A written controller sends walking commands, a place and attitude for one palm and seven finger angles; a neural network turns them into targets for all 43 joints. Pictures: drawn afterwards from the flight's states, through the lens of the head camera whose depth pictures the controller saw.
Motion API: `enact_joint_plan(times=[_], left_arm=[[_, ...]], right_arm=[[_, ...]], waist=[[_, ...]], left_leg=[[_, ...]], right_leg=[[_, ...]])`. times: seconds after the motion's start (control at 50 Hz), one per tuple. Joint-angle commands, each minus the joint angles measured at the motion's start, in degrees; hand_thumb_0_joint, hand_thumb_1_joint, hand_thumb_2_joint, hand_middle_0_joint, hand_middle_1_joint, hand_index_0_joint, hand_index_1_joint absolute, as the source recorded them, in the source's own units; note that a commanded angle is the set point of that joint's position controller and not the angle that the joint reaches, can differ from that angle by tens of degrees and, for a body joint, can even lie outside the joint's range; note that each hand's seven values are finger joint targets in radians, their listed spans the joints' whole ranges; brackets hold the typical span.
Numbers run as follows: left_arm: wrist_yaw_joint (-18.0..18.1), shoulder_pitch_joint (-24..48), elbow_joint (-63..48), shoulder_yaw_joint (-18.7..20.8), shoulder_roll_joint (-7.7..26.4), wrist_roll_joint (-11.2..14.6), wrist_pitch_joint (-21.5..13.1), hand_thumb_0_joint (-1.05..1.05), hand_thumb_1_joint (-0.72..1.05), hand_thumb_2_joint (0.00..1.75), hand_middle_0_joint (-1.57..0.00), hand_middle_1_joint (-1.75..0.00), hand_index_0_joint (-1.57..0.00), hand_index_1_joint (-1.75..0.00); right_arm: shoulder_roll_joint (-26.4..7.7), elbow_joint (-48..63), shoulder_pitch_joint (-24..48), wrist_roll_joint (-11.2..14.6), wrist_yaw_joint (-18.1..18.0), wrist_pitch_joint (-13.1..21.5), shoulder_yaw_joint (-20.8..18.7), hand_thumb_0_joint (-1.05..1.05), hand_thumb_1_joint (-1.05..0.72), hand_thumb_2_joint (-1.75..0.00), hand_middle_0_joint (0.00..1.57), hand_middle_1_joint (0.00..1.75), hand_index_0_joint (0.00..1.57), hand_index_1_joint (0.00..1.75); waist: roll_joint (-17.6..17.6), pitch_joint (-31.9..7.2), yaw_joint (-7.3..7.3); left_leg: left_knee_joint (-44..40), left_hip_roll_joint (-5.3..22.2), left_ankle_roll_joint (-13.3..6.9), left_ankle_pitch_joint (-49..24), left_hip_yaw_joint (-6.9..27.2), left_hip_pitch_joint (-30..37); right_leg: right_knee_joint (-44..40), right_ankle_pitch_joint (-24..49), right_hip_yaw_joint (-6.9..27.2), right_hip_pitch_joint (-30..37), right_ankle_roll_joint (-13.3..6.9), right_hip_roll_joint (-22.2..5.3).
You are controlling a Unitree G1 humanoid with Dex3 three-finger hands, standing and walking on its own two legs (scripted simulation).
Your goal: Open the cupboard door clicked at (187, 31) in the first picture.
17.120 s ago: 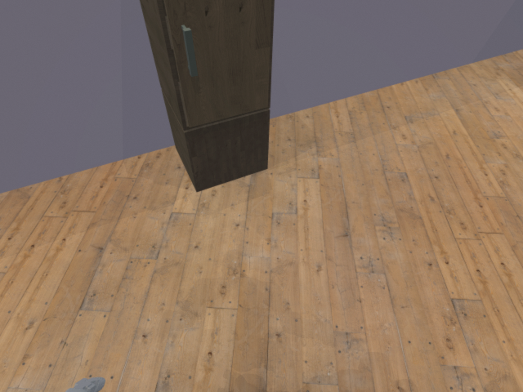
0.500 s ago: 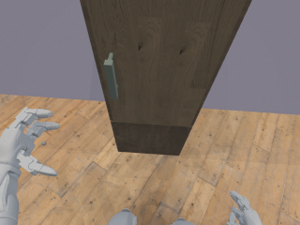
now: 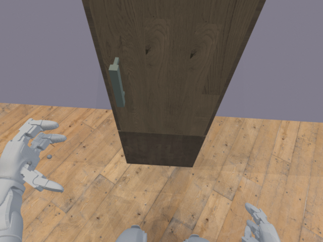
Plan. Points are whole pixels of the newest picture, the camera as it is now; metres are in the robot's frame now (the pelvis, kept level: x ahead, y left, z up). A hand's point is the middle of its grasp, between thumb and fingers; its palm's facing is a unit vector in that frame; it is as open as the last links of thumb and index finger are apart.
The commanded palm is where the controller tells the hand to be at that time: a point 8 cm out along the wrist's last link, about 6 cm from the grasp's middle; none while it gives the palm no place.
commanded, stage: move the hooked fingers beside the handle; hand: left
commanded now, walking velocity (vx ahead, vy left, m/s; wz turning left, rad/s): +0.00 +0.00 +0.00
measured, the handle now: (119, 83) +0.55 +0.17 +0.03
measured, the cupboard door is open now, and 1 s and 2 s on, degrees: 0 0 0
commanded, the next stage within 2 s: none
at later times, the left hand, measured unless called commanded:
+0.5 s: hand (68, 132) +0.35 +0.25 +0.05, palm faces +0.01 -1.00 -0.02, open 14.0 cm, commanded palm +0.33 +0.30 +0.05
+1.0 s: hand (79, 113) +0.42 +0.25 +0.04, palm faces +0.00 -1.00 +0.00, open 14.0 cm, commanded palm +0.41 +0.29 +0.05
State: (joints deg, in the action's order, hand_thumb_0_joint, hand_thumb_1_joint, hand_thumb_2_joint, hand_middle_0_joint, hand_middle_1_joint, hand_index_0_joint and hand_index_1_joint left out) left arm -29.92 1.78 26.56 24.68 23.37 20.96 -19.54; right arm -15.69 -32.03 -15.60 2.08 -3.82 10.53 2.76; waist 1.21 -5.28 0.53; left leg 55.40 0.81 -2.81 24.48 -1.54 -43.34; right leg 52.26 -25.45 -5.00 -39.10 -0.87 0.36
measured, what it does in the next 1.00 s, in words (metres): stands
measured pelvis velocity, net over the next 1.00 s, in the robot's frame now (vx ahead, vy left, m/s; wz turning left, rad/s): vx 0.00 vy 0.00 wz -0.02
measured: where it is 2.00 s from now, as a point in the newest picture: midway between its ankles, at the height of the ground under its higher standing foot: outside the picture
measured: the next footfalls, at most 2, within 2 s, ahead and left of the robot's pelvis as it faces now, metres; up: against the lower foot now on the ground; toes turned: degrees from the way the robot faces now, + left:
none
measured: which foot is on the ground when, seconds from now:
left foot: down 0.00-1.00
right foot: down 0.00-1.00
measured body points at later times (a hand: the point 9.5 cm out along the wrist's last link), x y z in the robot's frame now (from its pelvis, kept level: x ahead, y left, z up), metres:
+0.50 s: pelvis +0.00 -0.01 +0.00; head +0.08 +0.01 +0.44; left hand +0.35 +0.31 +0.05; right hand +0.12 -0.27 -0.10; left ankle +0.03 +0.09 -0.68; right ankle +0.00 -0.12 -0.68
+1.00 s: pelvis +0.00 +0.00 -0.01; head +0.10 +0.02 +0.42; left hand +0.41 +0.30 +0.04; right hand +0.08 -0.27 -0.12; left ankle +0.03 +0.09 -0.68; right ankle +0.00 -0.12 -0.68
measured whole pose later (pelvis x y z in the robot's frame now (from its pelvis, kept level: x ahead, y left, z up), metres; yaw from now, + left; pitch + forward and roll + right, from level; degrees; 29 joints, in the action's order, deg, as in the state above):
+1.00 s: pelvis +0.00 +0.00 -0.01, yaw -1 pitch +18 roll -3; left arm -26.5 32.2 54.5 25.3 28.8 13.1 -22.5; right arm -16.4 -35.0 -18.6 1.5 -2.8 3.1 2.0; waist 0.5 -6.1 4.4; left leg 60.0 1.8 -2.7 26.1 -1.8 -52.0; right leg 56.5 -26.6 -4.6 -47.9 -1.0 1.2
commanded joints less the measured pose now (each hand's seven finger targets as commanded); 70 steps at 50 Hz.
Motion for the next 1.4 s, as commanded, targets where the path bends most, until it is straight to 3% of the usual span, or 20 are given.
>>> enact_joint_plan(times=[0.0, 0.06, 0.14, 0.28, 0.34, 0.4, 0.46, 0.5, 0.54, 0.58, 0.72, 0.82, 0.86, 0.88, 0.94, 0.98, 1.08, 1.2, 1.34, 1.38], left_arm=[[-0.2, 10.13, -11.45, 4.91, 14.34, 1.34, -3.42, 0.0, -0.5, 0.3, -0.3, -1.2, -0.3, -1.2], [0.09, 14.98, -9.73, 4.55, 14.69, 1.28, -3.33, 0.0, -0.5, 0.3, -0.3, -1.2, -0.3, -1.2], [0.39, 20.32, -8.09, 2.12, 13.69, -0.28, -3.53, 0.0, -0.5, 0.3, -0.3, -1.2, -0.3, -1.2], [2.23, 24.67, -3.67, 4.28, 16.98, -1.76, -3.01, 0.0, -0.5, 0.3, -0.3, -1.2, -0.3, -1.2], [2.82, 24.79, -3.14, 3.21, 15.87, -2.22, -3.07, 0.0, -0.5, 0.3, -0.3, -1.2, -0.3, -1.2], [3.01, 27.48, 1.32, 4.33, 17.37, -2.58, -2.82, 0.0, -0.5, 0.3, -0.3, -1.2, -0.3, -1.2], [2.8, 30.52, 1.23, 3.5, 17.14, -2.98, -3.65, 0.0, -0.5, 0.3, -0.3, -1.2, -0.3, -1.2], [2.82, 31.76, 2.81, 4.65, 18.73, -3.27, -4.09, 0.0, -0.5, 0.3, -0.3, -1.2, -0.3, -1.2], [2.68, 32.11, 3.01, 3.43, 17.15, -3.47, -4.46, 0.0, -0.5, 0.3, -0.3, -1.2, -0.3, -1.2], [2.48, 33.72, 4.61, 4.52, 18.53, -3.28, -4.58, 0.0, -0.5, 0.3, -0.3, -1.2, -0.3, -1.2], [2.61, 39.12, 9.21, 5.92, 21.38, -4.6, -5.53, 0.0, -0.5, 0.3, -0.3, -1.2, -0.3, -1.2], [2.32, 45.02, 13.96, 4.08, 20.45, -5.35, -6.28, 0.0, -0.5, 0.3, -0.3, -1.2, -0.3, -1.2], [2.26, 48.4, 14.32, 2.96, 20.36, -5.93, -6.61, 0.0, -0.5, 0.3, -0.3, -1.2, -0.3, -1.2], [2.58, 49.35, 14.93, 3.84, 21.74, -6.4, -6.66, 0.0, -0.5, 0.3, -0.3, -1.2, -0.3, -1.2], [3.77, 50.81, 16.55, 2.01, 19.67, -7.2, -6.46, 0.0, -0.5, 0.3, -0.3, -1.2, -0.3, -1.2], [4.46, 53.44, 18.4, 3.16, 21.66, -7.58, -6.52, 0.0, -0.5, 0.3, -0.3, -1.2, -0.3, -1.2], [6.36, 58.01, 21.04, 3.65, 23.75, -9.51, -6.84, 0.0, -0.5, 0.3, -0.3, -1.2, -0.3, -1.2], [7.8, 59.66, 21.45, 3.27, 22.87, -10.36, -7.79, 0.0, -0.5, 0.3, -0.3, -1.2, -0.3, -1.2], [8.72, 63.64, 26.04, 3.13, 23.99, -11.45, -6.89, 0.0, -0.5, 0.3, -0.3, -1.2, -0.3, -1.2], [9.07, 65.88, 24.91, 3.36, 24.69, -11.88, -7.74, 0.0, -0.5, 0.3, -0.3, -1.2, -0.3, -1.2]], right_arm=[[-8.96, 7.44, 0.15, 0.21, -0.86, 2.77, -4.23, 0.0, -0.9, -0.9, 0.2, 0.3, 0.2, 0.3], [-9.32, 6.72, -0.39, 0.1, -1.24, 2.62, -4.19, 0.0, -0.9, -0.9, 0.2, 0.3, 0.2, 0.3], [-9.2, 5.96, -0.65, 0.35, -1.62, 2.63, -4.25, 0.0, -0.9, -0.9, 0.2, 0.3, 0.2, 0.3], [-9.21, 5.62, -1.34, 0.16, -1.28, 1.25, -4.05, 0.0, -0.9, -0.9, 0.2, 0.3, 0.2, 0.3], [-9.0, 6.02, -1.72, 0.19, -0.87, 0.57, -4.07, 0.0, -0.9, -0.9, 0.2, 0.3, 0.2, 0.3], [-9.44, 5.34, -2.82, 0.18, -0.81, -0.47, -4.19, 0.0, -0.9, -0.9, 0.2, 0.3, 0.2, 0.3], [-9.37, 5.44, -3.32, 0.02, -0.63, -0.96, -4.32, 0.0, -0.9, -0.9, 0.2, 0.3, 0.2, 0.3], [-9.62, 4.76, -4.21, 0.03, -0.62, -1.54, -4.51, 0.0, -0.9, -0.9, 0.2, 0.3, 0.2, 0.3], [-9.34, 4.59, -4.64, 0.02, -0.37, -1.87, -4.71, 0.0, -0.9, -0.9, 0.2, 0.3, 0.2, 0.3], [-9.69, 3.97, -5.39, -0.04, -0.36, -2.42, -4.82, 0.0, -0.9, -0.9, 0.2, 0.3, 0.2, 0.3], [-9.82, 3.46, -6.15, -0.22, -0.25, -4.05, -4.79, 0.0, -0.9, -0.9, 0.2, 0.3, 0.2, 0.3], [-10.0, 2.18, -7.28, -0.24, -0.2, -5.02, -4.81, 0.0, -0.9, -0.9, 0.2, 0.3, 0.2, 0.3], [-10.16, 2.24, -7.66, -0.3, -0.12, -5.24, -4.66, 0.0, -0.9, -0.9, 0.2, 0.3, 0.2, 0.3], [-10.41, 1.81, -8.09, -0.39, -0.07, -5.53, -4.82, 0.0, -0.9, -0.9, 0.2, 0.3, 0.2, 0.3], [-10.39, 1.56, -8.72, -0.57, 0.23, -6.17, -4.93, 0.0, -0.9, -0.9, 0.2, 0.3, 0.2, 0.3], [-10.74, 1.02, -9.36, -0.64, 0.25, -6.82, -4.84, 0.0, -0.9, -0.9, 0.2, 0.3, 0.2, 0.3], [-10.94, 0.85, -10.34, -1.05, 0.66, -8.24, -4.55, 0.0, -0.9, -0.9, 0.2, 0.3, 0.2, 0.3], [-10.89, 0.57, -11.94, -1.51, 1.25, -9.74, -4.76, 0.0, -0.9, -0.9, 0.2, 0.3, 0.2, 0.3], [-11.11, -0.28, -13.18, -1.68, 1.41, -11.57, -4.5, 0.0, -0.9, -0.9, 0.2, 0.3, 0.2, 0.3], [-11.14, -0.44, -13.91, -1.9, 1.42, -11.85, -4.55, 0.0, -0.9, -0.9, 0.2, 0.3, 0.2, 0.3]], waist=[[4.86, -15.61, 0.0], [2.81, -14.04, 1.14], [4.74, -15.65, 1.78], [3.97, -17.45, 0.84], [5.22, -18.8, 0.71], [1.67, -17.31, 1.62], [4.7, -18.95, 1.58], [2.81, -20.1, 1.97], [4.86, -20.88, 2.08], [2.21, -21.6, 2.49], [3.82, -21.07, 2.62], [3.27, -20.72, 4.41], [7.14, -21.85, 4.35], [6.48, -22.52, 4.29], [7.28, -23.51, 4.71], [4.42, -23.57, 5.19], [6.77, -24.53, 5.26], [8.1, -28.48, 5.52], [6.44, -25.21, 7.14], [8.68, -27.55, 7.03]], left_leg=[[-8.4, -0.27, 1.74, -14.76, 4.56, 13.31], [-7.59, -0.26, 1.42, -12.7, 4.47, 11.69], [-7.64, -0.13, 1.49, -11.41, 4.76, 12.89], [-7.28, -0.21, 1.5, -12.53, 4.4, 11.28], [-7.25, -0.23, 1.55, -14.82, 4.12, 12.15], [-6.47, -0.11, 1.23, -14.0, 3.57, 9.19], [-6.05, -0.17, 1.24, -14.73, 3.58, 10.19], [-5.63, -0.02, 1.12, -16.12, 3.5, 9.78], [-5.51, 0.08, 1.22, -17.42, 3.47, 11.53], [-4.97, 0.22, 1.03, -17.99, 3.6, 10.97], [-4.4, 0.09, 0.85, -15.74, 3.09, 8.03], [-3.35, 0.48, 0.83, -15.49, 3.51, 8.33], [-3.07, 0.5, 1.04, -16.32, 4.07, 10.14], [-3.11, 0.78, 1.25, -16.89, 4.55, 11.39], [-3.03, 0.96, 1.5, -17.97, 5.18, 13.33], [-2.42, 1.14, 1.37, -18.14, 5.38, 11.91], [-1.98, 1.28, 1.65, -18.25, 5.79, 11.89], [-1.1, 1.64, 2.1, -23.38, 6.32, 15.36], [-0.82, 1.65, 1.61, -20.37, 6.04, 11.61], [-0.5, 1.76, 1.84, -22.66, 6.37, 13.98]], right_leg=[[-5.84, 12.1, 2.28, 3.94, -0.99, 1.68], [-5.98, 10.97, 2.71, 2.63, -0.92, 1.8], [-5.83, 9.33, 2.87, 1.07, -0.83, 1.34], [-5.22, 10.85, 3.38, 3.17, -0.87, 1.32], [-4.91, 12.91, 3.27, 3.61, -0.86, 1.22], [-4.97, 13.64, 3.75, 3.83, -0.47, 1.44], [-4.36, 13.83, 3.94, 3.52, -0.87, 1.54], [-4.18, 15.62, 4.09, 4.21, -0.54, 1.51], [-4.07, 16.09, 3.91, 3.12, -0.62, 1.54], [-3.83, 17.11, 3.99, 3.54, -0.5, 1.77], [-3.51, 15.81, 4.71, 3.22, -0.49, 1.6], [-2.97, 14.78, 4.32, -0.27, -0.4, 1.89], [-2.09, 13.89, 4.05, -2.44, -0.97, 2.04], [-2.13, 13.74, 3.73, -3.23, -0.87, 2.09], [-2.0, 13.08, 3.15, -5.32, -0.82, 2.07], [-1.55, 13.56, 3.2, -5.39, -0.68, 2.2], [-0.63, 12.71, 2.98, -7.11, -0.79, 2.29], [-0.01, 14.86, 2.63, -8.02, -0.72, 2.59], [-0.42, 13.86, 2.69, -8.85, -0.55, 2.77], [-0.01, 14.54, 2.68, -9.52, -0.72, 2.94]])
